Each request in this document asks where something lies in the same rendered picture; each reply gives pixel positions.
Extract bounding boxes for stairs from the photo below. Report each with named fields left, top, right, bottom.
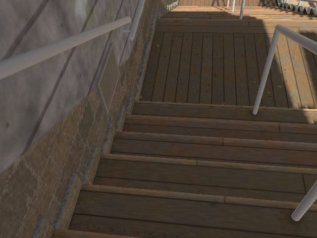
left=51, top=100, right=317, bottom=238
left=160, top=6, right=317, bottom=20

